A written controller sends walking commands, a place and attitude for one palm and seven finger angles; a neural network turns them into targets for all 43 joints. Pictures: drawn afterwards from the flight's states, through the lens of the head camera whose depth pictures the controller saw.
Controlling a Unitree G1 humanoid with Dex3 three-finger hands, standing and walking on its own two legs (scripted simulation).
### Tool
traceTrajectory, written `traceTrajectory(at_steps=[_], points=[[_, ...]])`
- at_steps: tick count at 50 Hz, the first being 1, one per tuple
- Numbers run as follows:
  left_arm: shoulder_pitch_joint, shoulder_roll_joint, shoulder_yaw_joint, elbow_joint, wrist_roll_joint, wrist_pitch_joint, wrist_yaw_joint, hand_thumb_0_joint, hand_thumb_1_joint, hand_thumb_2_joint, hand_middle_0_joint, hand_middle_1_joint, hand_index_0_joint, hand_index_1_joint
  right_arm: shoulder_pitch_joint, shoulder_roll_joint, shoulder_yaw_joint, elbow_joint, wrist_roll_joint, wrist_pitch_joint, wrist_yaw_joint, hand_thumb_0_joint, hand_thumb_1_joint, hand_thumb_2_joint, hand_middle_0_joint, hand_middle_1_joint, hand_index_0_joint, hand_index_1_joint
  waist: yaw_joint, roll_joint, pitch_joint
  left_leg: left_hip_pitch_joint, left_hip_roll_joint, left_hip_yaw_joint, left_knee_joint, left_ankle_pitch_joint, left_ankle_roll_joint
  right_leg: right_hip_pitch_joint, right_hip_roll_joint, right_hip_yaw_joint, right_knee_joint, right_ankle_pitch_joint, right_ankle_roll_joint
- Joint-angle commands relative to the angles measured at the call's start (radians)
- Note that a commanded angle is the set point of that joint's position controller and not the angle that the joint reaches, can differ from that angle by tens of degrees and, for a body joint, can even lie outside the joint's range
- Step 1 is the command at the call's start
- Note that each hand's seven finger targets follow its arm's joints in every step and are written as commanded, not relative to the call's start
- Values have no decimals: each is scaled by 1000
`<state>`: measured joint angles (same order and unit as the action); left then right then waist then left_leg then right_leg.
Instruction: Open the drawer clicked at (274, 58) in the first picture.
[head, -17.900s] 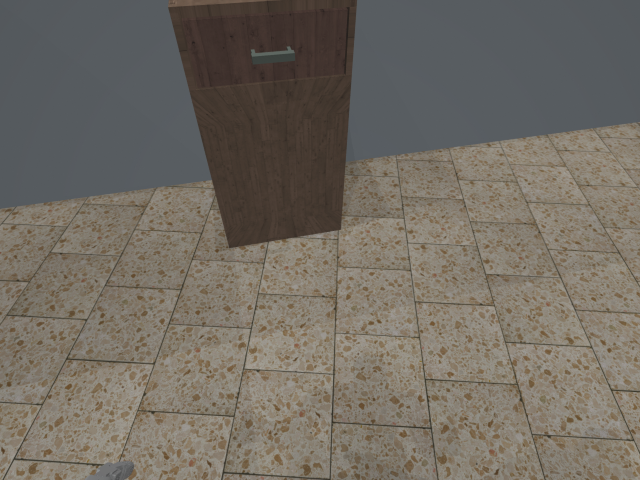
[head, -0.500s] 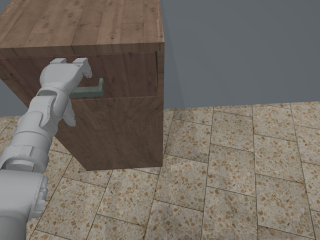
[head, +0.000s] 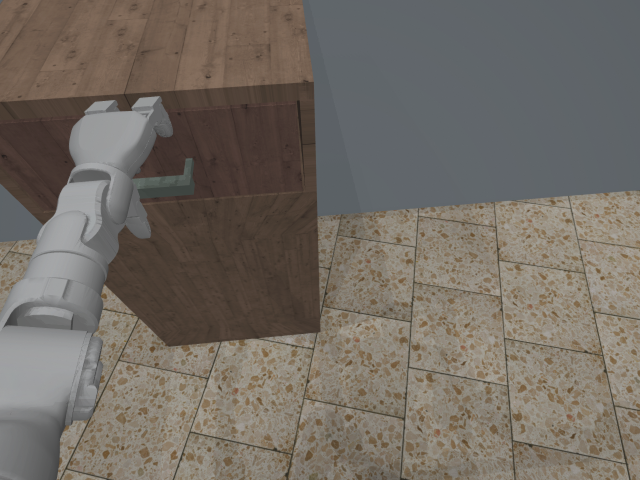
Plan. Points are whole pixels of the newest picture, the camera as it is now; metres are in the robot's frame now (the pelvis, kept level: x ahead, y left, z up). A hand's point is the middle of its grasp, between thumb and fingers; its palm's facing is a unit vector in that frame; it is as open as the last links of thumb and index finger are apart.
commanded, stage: move the hooked fingers above the handle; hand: left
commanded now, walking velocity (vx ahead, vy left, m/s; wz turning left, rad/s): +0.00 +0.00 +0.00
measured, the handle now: (153, 177) +0.53 +0.24 +0.04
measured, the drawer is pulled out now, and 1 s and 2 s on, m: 0.00 0.00 0.00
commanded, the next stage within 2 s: lower the fingers behind the handle in 0.36 s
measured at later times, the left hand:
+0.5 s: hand (140, 163) +0.49 +0.22 +0.11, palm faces +0.07 -0.03 -1.00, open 13.7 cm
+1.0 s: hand (131, 196) +0.48 +0.25 +0.06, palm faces -0.02 -0.03 -1.00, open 13.8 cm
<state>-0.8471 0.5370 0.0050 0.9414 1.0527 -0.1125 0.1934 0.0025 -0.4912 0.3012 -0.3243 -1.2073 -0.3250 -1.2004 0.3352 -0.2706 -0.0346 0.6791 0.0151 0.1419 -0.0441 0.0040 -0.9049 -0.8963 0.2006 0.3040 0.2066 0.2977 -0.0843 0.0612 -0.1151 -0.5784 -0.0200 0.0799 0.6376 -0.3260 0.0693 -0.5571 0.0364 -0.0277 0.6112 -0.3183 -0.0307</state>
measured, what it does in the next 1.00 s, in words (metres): stands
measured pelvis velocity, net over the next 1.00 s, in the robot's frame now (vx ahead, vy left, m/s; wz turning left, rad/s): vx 0.00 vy -0.01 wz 0.01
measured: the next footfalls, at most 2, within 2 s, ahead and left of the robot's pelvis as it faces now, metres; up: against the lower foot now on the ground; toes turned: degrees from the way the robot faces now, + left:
none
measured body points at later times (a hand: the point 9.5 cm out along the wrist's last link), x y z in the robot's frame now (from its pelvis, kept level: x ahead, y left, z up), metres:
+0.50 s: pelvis +0.00 +0.00 +0.00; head +0.07 -0.02 +0.44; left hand +0.48 +0.22 +0.16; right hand +0.05 -0.28 -0.13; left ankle -0.02 +0.07 -0.72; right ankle -0.02 -0.10 -0.72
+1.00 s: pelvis +0.00 -0.01 -0.01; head +0.09 -0.01 +0.43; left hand +0.48 +0.25 +0.11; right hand +0.01 -0.30 -0.14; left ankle -0.02 +0.07 -0.72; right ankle -0.02 -0.10 -0.72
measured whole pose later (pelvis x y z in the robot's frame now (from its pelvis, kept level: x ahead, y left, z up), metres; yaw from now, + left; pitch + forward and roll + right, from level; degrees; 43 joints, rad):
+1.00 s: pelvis +0.00 -0.01 -0.01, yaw +1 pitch +18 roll -1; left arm -0.85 0.58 0.00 1.03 1.05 -0.12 0.23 0.00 -0.49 0.30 -0.31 -1.20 -0.32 -1.20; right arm 0.36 -0.30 -0.06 0.71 0.01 0.13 -0.04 0.00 -0.91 -0.90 0.20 0.30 0.21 0.30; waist -0.09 0.05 -0.13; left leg -0.68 -0.01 0.06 0.71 -0.34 0.06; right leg -0.65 0.04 -0.05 0.66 -0.33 -0.04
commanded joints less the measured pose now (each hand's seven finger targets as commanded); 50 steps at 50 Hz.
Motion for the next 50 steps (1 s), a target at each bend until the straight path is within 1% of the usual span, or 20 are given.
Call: traceTrajectory(at_steps=[1,5,7,10,13,15,17,18,21,23,25,26,29,31,35,38,40,44,46,50], points=[[-366,342,93,-70,-4,127,56,0,-500,300,-300,-1200,-300,-1200,73,-153,-53,-67,1,-10,-1,0,-900,-900,200,300,200,300,40,-24,-427,237,15,-60,-35,504,-29,229,7,22,-38,413,-5],[-396,320,48,-102,-32,133,-28,0,-500,300,-300,-1200,-300,-1200,72,-167,-54,-75,15,2,-14,0,-900,-900,200,300,200,300,8,-100,-409,244,12,-55,-52,469,-12,271,0,33,-73,442,6],[-442,225,-38,-149,-48,100,-73,0,-500,300,-300,-1200,-300,-1200,74,-163,-59,-77,19,-2,-21,0,-900,-900,200,300,200,300,-27,-90,-361,277,8,-62,-55,434,-4,226,0,36,-95,416,10],[-528,192,-74,-293,-60,4,-110,0,-500,300,-300,-1200,-300,-1200,80,-152,-66,-72,13,-12,-33,0,-900,-900,200,300,200,300,-50,-16,-360,367,9,-85,-42,456,-1,154,5,41,-105,365,3],[-574,178,-67,-349,-67,-60,-90,0,-500,300,-300,-1200,-300,-1200,95,-142,-71,-54,6,-25,-32,0,-900,-900,200,300,200,300,-46,73,-367,442,15,-114,-27,480,-20,57,12,28,-88,296,-6],[-562,249,5,-311,-69,-67,-50,0,-500,300,-300,-1200,-300,-1200,99,-146,-66,-43,1,-25,-28,0,-900,-900,200,300,200,300,-27,76,-361,416,13,-119,-20,492,-29,52,15,22,-72,288,-15],[-522,340,97,-225,-54,-34,7,0,-500,300,-300,-1200,-300,-1200,90,-145,-55,-41,1,-23,-23,0,-900,-900,200,300,200,300,2,38,-358,326,8,-116,-25,451,-31,83,14,15,-47,282,-16],[-523,320,82,-195,-48,-7,31,0,-500,300,-300,-1200,-300,-1200,81,-141,-48,-44,2,-23,-19,0,-900,-900,200,300,200,300,6,39,-349,290,4,-109,-29,439,-32,92,13,12,-40,287,-18],[-460,377,115,-75,-12,96,77,0,-500,300,-300,-1200,-300,-1200,64,-147,-38,-49,0,-17,-10,0,-900,-900,200,300,200,300,35,2,-372,208,2,-81,-31,438,-34,166,10,15,-28,336,-15],[-436,350,72,-9,8,160,68,0,-500,300,-300,-1200,-300,-1200,57,-152,-36,-58,5,-12,-7,0,-900,-900,200,300,200,300,31,-31,-373,177,2,-63,-38,411,-32,198,6,19,-38,353,-9],[-430,285,15,39,2,186,25,0,-500,300,-300,-1200,-300,-1200,77,-161,-42,-58,10,-8,-9,0,-900,-900,200,300,200,300,1,-90,-380,186,8,-58,-37,424,-25,217,4,20,-51,389,-2],[-417,343,55,36,6,185,11,0,-500,300,-300,-1200,-300,-1200,77,-166,-42,-60,14,-2,-13,0,-900,-900,200,300,200,300,11,-111,-393,177,9,-50,-39,416,-22,239,0,27,-53,400,5],[-404,327,15,84,2,210,-30,0,-500,300,-300,-1200,-300,-1200,64,-168,-32,-69,23,9,-28,0,-900,-900,200,300,200,300,-3,-159,-318,123,-1,-39,-59,322,-14,247,-6,36,-83,365,13],[-435,340,16,54,-10,166,-68,0,-500,300,-300,-1200,-300,-1200,69,-173,-32,-77,27,2,-41,0,-900,-900,200,300,200,300,-22,-155,-291,115,0,-41,-61,286,-6,242,-12,48,-93,349,16],[-520,305,-11,-135,-21,1,-115,0,-500,300,-300,-1200,-300,-1200,96,-158,-47,-86,16,-19,-55,0,-900,-900,200,300,200,300,-49,-26,-343,201,-1,-57,-27,320,2,183,-9,66,-82,344,9],[-518,354,57,-240,-18,-107,-80,0,-500,300,-300,-1200,-300,-1200,127,-147,-61,-75,0,-29,-55,0,-900,-900,200,300,200,300,-26,81,-422,276,1,-77,8,379,-5,121,4,62,-47,325,-4],[-499,341,78,-276,-36,-142,-41,0,-500,300,-300,-1200,-300,-1200,143,-146,-70,-63,-10,-31,-48,0,-900,-900,200,300,200,300,-22,70,-469,295,2,-87,32,453,-12,108,11,53,-25,360,-7],[-435,298,71,-127,-39,-73,51,0,-500,300,-300,-1200,-300,-1200,149,-157,-72,-27,-7,-32,-21,0,-900,-900,200,300,200,300,-32,14,-369,209,8,-93,37,398,-21,24,17,25,-10,293,-5],[-438,356,110,-100,-21,-27,89,0,-500,300,-300,-1200,-300,-1200,154,-167,-70,-24,-10,-27,-13,0,-900,-900,200,300,200,300,-17,14,-429,185,4,-84,42,425,-21,69,14,27,4,339,-4],[-468,280,42,-70,-1,51,97,0,-500,300,-300,-1200,-300,-1200,157,-168,-74,-17,-9,-24,1,0,-900,-900,200,300,200,300,-32,15,-456,216,12,-83,46,475,-25,79,20,20,1,375,-5]])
